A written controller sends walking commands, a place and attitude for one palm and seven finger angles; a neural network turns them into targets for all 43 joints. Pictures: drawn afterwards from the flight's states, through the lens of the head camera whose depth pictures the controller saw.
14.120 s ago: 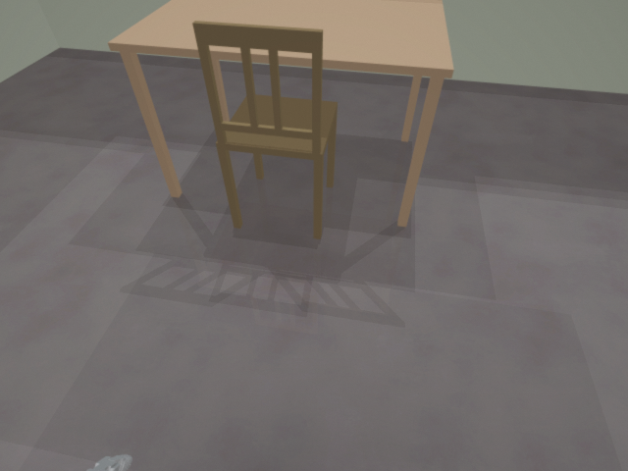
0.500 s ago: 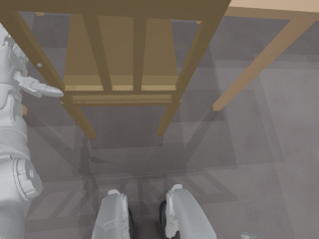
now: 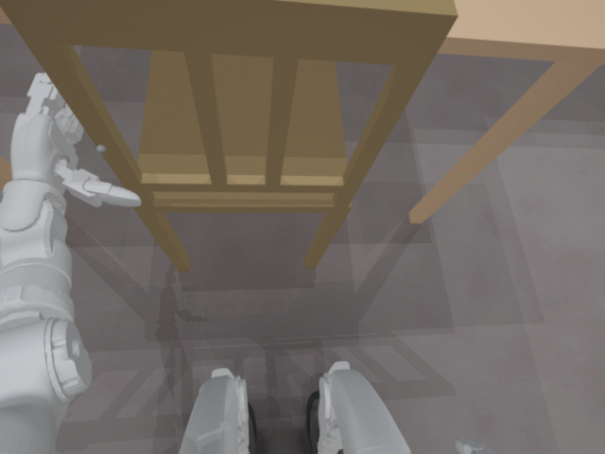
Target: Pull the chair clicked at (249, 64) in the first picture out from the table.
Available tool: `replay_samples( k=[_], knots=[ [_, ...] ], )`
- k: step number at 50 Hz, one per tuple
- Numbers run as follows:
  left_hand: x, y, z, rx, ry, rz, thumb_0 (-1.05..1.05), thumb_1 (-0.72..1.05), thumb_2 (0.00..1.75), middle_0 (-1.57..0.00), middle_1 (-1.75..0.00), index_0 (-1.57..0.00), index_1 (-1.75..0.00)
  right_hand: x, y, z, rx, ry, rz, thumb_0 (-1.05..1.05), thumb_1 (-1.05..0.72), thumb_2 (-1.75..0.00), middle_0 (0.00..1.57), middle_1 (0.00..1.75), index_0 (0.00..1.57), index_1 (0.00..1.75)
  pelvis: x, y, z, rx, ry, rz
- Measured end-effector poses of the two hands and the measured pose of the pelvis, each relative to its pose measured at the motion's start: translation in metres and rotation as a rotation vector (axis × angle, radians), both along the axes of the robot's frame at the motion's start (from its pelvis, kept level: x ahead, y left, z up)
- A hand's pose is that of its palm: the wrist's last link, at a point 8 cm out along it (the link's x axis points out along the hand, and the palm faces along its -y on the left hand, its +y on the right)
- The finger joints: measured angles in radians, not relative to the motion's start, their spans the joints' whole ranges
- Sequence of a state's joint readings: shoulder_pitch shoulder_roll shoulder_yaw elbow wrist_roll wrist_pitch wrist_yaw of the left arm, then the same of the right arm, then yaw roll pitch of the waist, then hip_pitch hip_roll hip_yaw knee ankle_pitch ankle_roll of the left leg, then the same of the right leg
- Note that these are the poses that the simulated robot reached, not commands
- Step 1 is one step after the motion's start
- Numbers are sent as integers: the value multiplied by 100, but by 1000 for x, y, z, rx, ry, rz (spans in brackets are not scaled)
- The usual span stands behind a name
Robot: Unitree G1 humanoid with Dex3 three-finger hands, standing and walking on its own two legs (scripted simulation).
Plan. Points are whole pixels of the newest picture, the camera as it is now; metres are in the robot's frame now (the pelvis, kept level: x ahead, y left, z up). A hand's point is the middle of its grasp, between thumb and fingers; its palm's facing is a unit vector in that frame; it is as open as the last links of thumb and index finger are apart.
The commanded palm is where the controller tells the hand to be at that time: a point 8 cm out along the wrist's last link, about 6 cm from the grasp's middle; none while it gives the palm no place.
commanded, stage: hook a spindle and tug to test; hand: left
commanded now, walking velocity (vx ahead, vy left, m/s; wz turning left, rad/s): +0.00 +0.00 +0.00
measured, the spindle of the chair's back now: (211, 129) +0.52 +0.10 +0.02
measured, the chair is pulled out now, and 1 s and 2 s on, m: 0.00 0.00 0.06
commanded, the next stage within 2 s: step backward, pulling the chair out in 1.42 s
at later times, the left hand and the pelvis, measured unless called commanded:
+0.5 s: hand (109, 142) +0.49 +0.22 +0.03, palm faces +0.02 -1.00 -0.04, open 11.4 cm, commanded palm +0.47 +0.24 +0.03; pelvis +0.00 -0.01 +0.00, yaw +0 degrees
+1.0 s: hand (111, 143) +0.49 +0.21 +0.03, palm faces +0.03 -1.00 -0.02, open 5.8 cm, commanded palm +0.45 +0.25 +0.03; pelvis +0.01 -0.01 +0.00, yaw +0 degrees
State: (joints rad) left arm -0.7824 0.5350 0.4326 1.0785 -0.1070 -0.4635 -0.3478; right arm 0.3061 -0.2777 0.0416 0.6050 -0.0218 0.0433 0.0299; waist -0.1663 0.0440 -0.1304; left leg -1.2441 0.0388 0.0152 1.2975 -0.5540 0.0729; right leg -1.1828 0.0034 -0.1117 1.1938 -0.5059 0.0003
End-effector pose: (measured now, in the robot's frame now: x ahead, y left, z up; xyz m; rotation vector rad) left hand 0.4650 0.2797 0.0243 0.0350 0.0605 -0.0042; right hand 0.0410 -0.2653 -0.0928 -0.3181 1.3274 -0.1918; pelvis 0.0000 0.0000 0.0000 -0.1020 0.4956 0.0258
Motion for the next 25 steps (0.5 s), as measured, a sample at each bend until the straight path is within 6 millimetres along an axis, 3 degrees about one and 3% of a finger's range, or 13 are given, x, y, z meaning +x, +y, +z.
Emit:
replay_samples(
  k=[6,15,25],
  knots=[
    [2,-5,2,-1,-32,15,-2,-50,30,-11,-25,-11,-25,0,2,-3,5,8,4,0,-90,-90,20,30,20,30,-1,-1,-1,2,-1,1],
    [4,-8,1,7,-2,17,-2,-49,31,-25,-67,-25,-67,-9,2,-6,22,25,-14,1,-90,-90,20,30,20,30,-3,-5,-2,6,-1,-2],
    [4,-11,6,9,-28,21,-1,-16,45,-42,-119,-41,-119,-17,-4,-7,20,42,-25,1,-90,-90,20,30,20,30,-3,-8,-3,10,1,-5]
  ],
)
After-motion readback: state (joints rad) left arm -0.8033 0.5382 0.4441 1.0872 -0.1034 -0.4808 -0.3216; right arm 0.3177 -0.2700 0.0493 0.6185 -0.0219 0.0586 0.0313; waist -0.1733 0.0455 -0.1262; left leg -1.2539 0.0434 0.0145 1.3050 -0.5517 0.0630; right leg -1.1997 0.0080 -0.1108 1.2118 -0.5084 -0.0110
